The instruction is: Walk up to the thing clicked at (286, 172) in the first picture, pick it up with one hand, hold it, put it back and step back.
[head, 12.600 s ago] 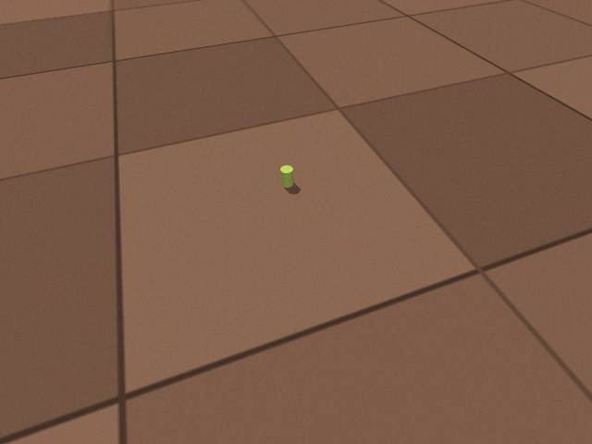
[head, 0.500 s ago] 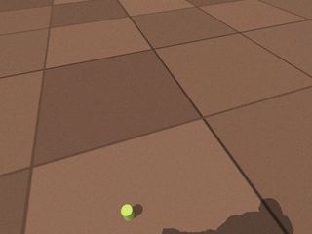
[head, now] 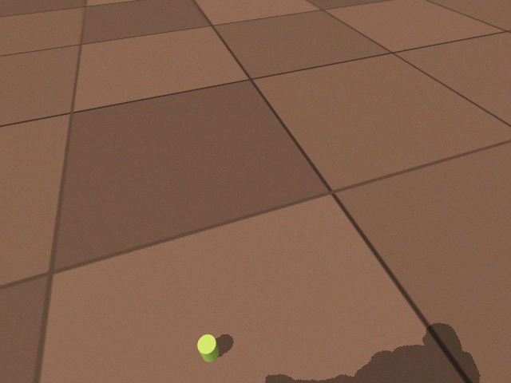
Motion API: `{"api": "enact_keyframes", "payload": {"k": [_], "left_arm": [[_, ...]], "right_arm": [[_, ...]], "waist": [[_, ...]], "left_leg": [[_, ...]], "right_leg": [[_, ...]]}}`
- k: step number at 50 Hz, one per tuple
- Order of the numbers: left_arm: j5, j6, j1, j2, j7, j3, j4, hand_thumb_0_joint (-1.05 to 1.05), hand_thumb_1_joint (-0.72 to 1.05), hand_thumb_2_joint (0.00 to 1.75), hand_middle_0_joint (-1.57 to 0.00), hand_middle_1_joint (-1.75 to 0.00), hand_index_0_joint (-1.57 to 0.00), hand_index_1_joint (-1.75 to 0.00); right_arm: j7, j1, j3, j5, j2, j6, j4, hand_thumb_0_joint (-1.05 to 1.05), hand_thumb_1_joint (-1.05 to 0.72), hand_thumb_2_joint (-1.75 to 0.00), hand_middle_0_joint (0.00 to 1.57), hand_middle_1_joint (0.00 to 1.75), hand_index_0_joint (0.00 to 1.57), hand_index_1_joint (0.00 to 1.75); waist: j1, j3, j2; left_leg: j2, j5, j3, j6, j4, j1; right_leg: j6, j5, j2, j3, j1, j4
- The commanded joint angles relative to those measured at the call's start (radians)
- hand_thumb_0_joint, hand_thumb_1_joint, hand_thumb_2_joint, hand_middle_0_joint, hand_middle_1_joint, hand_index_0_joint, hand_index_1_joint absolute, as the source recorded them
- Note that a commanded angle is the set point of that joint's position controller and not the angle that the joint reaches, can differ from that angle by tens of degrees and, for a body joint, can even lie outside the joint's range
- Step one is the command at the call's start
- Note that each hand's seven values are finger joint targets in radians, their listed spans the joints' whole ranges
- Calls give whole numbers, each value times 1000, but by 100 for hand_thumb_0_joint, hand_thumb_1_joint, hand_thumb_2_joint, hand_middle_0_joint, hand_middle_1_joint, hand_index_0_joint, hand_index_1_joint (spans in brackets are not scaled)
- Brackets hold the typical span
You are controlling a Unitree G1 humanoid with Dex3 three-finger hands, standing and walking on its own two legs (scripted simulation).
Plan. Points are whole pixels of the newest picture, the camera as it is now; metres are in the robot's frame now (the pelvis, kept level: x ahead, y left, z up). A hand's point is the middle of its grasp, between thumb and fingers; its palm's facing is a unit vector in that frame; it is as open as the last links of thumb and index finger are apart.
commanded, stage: stand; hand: left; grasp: from above
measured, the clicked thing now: (208, 348) +0.42 +0.24 -0.73
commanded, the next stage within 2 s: rise first in 0.28 s
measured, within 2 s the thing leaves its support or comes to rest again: neither
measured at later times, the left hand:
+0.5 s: hand out of the picture +0.11 +0.25 -0.16, palm faces +0.04 -0.94 -0.34, open 7.7 cm
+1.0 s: hand out of the picture +0.13 +0.26 -0.22, palm faces -0.12 -0.90 -0.42, open 13.8 cm
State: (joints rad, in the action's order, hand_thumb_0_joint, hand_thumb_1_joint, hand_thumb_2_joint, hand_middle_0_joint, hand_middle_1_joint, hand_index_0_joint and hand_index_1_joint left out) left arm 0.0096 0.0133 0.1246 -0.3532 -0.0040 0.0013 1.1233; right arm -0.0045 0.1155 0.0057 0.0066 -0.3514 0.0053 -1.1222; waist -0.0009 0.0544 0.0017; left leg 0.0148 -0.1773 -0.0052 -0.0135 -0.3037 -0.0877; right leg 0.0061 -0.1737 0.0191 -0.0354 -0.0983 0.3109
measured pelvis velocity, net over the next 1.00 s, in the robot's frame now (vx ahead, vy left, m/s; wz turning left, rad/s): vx -0.01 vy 0.01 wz -0.01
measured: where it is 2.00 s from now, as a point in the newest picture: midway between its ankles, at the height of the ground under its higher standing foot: outside the picture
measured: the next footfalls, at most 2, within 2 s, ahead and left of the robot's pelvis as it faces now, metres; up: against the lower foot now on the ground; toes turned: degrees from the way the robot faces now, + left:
none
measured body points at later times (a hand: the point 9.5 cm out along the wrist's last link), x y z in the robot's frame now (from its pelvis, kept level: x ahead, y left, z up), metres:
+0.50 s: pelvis +0.00 +0.00 -0.01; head +0.04 +0.00 +0.44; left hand +0.11 +0.30 -0.14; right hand +0.09 -0.29 -0.13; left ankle -0.01 +0.13 -0.75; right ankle +0.00 -0.12 -0.75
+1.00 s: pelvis -0.01 +0.01 -0.07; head +0.07 +0.03 +0.37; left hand +0.14 +0.31 -0.19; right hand +0.13 -0.25 -0.17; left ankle -0.01 +0.13 -0.75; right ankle +0.00 -0.12 -0.75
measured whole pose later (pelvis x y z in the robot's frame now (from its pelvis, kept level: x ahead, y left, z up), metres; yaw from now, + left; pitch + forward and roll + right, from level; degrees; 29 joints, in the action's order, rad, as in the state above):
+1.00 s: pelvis -0.01 +0.01 -0.07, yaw -1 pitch +14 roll -1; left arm 0.21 -0.17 0.17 -0.32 0.00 0.14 0.63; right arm 0.02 0.24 -0.04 -0.02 -0.25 0.11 -0.60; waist 0.03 -0.08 0.01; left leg 0.02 -0.48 0.00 0.00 -1.01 -0.78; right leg 0.02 -0.45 0.02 -0.03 -0.77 0.97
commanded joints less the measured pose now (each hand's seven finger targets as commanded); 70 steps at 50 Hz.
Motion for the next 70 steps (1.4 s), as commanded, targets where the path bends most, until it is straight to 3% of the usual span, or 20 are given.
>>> {"api": "enact_keyframes", "payload": {"k": [1,19,20,21,22,23,24,25,26,27,28,32,36,41,46,50,58,61,67,70], "left_arm": [[0,21,-27,-216,13,39,-57,0,90,90,-20,-30,-20,-30],[1,20,-24,-208,13,36,-59,0,83,94,-20,-36,-19,-37],[-56,109,-375,-48,28,41,-410,0,75,97,-20,-44,-17,-45],[-54,104,-481,-102,37,60,-360,0,67,94,-22,-52,-19,-53],[-31,65,-293,-181,38,107,-170,0,59,89,-20,-60,-19,-61],[-7,37,-244,-200,29,127,-82,0,51,89,-18,-68,-18,-69],[11,35,-311,-218,14,139,-100,0,43,89,-16,-76,-17,-77],[39,44,-329,-242,6,166,-109,0,35,87,-16,-84,-18,-82],[64,36,-257,-214,-4,166,-93,0,27,87,-13,-92,-16,-89],[88,16,-111,-233,-7,214,-51,0,19,87,-11,-99,-16,-95],[99,1,-59,-219,-9,214,-87,0,11,89,-10,-101,-14,-97],[129,-91,-76,-157,0,179,-213,0,-21,95,-6,-106,-9,-104],[159,-147,-108,-153,14,185,-289,0,-49,94,-7,-108,-9,-106],[181,-148,-60,-164,18,208,-432,0,-55,96,-8,-109,-9,-109],[204,-152,-2,-137,16,183,-633,0,-56,97,-8,-110,-8,-109],[228,-178,81,-138,20,186,-703,0,-55,94,-8,-111,-9,-110],[248,-213,150,-146,34,188,-846,0,-52,91,-7,-113,-10,-110],[258,-220,146,-145,34,176,-858,0,-53,91,-7,-113,-10,-111],[360,-146,-7,-182,37,175,-746,0,-51,93,-6,-111,-8,-110],[434,-80,-61,-187,49,154,-707,0,-48,92,-5,-113,-8,-110]], "right_arm": [[11,-37,-41,2,-208,24,56,0,-90,-90,20,30,20,30],[14,-36,-38,3,-214,26,58,0,-95,-93,20,31,20,31],[35,-17,4,-70,-49,76,335,0,-99,-92,20,30,20,30],[45,27,-2,-70,-71,72,278,0,-96,-92,20,30,20,30],[57,73,-20,-74,-102,63,280,0,-93,-91,20,30,20,30],[58,83,-33,-66,-104,56,294,0,-93,-91,20,30,20,30],[57,89,-43,-61,-102,58,327,0,-92,-90,20,30,20,30],[59,101,-61,-44,-101,65,347,0,-92,-90,20,30,20,30],[55,140,-74,-32,-91,70,354,0,-93,-91,20,30,20,30],[46,145,-86,-26,-97,72,379,0,-94,-91,20,30,20,30],[43,148,-89,-28,-92,71,410,0,-93,-91,20,30,20,30],[38,125,-92,-37,-79,71,501,0,-90,-90,20,30,20,30],[29,113,-93,-33,-67,88,563,0,-88,-89,20,30,20,30],[24,142,-98,-27,-54,124,591,0,-90,-90,20,30,20,30],[33,119,-105,-23,-53,152,649,0,-91,-90,20,30,20,30],[37,123,-106,-19,-50,167,666,0,-92,-91,20,30,20,30],[46,88,-95,-16,-37,202,710,0,-91,-90,20,30,20,30],[47,93,-92,-18,-40,213,706,0,-92,-91,20,30,20,30],[37,67,-92,-14,-57,245,688,0,-87,-89,20,30,20,30],[22,62,-96,-15,-66,264,662,0,-86,-89,20,30,20,30]], "waist": [[1,-62,-5],[-2,-80,-9],[124,-5,-16],[87,-43,14],[64,-43,18],[51,-70,60],[45,-97,58],[30,-201,41],[25,-258,34],[-19,-285,-3],[-34,-304,-53],[-5,-288,-52],[3,-263,-7],[14,-308,-39],[26,-357,-63],[28,-392,-78],[28,-415,-82],[46,-436,-90],[51,-420,-67],[49,-511,-92]], "left_leg": [[117,109,95,30,46,-8],[123,170,91,32,34,9],[-22,13,-36,29,-44,-133],[-25,-14,-33,33,-52,-126],[-23,-23,-34,29,-69,-145],[-27,-11,-30,32,-112,-187],[-26,-5,-28,35,-150,-209],[-29,30,-28,34,-194,-214],[-35,77,-28,31,-238,-236],[-40,97,-28,24,-262,-270],[-43,126,-30,17,-270,-271],[-34,170,-15,10,-280,-281],[-25,59,-14,17,-370,-383],[-16,3,-4,18,-484,-482],[0,-11,20,11,-550,-525],[7,4,32,10,-608,-559],[3,-115,39,18,-697,-680],[4,-69,41,16,-745,-707],[-5,-225,47,21,-886,-902],[-8,-190,51,14,-976,-956]], "right_leg": [[-27,113,119,107,8,-52],[-23,164,118,101,12,-37],[-11,77,-11,28,-221,32],[-7,30,-6,16,-163,33],[-16,2,-15,7,-170,52],[-18,0,-15,2,-193,77],[-20,11,-15,2,-209,118],[-19,55,-7,10,-195,165],[-18,107,-6,9,-192,207],[-26,113,-5,10,-183,243],[-32,132,-7,14,-187,259],[-31,144,-23,-2,-226,267],[-26,26,-27,-8,-337,336],[-25,-27,-27,-5,-452,458],[-29,-60,-32,-7,-554,553],[-30,-60,-30,-8,-602,609],[-27,-147,-27,-2,-708,689],[-29,-112,-29,-3,-753,741],[-30,-239,-27,2,-962,887],[-33,-208,-21,8,-1046,996]]}}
